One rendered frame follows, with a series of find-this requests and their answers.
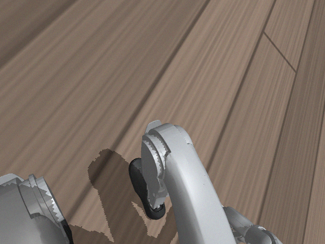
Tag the right robot foot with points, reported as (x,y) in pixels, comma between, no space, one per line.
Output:
(140,187)

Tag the right robot hand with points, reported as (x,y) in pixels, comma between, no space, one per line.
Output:
(238,222)

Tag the right robot arm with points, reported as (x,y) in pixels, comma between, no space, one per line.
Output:
(259,235)

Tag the left robot foot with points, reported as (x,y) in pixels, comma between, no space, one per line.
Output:
(67,230)

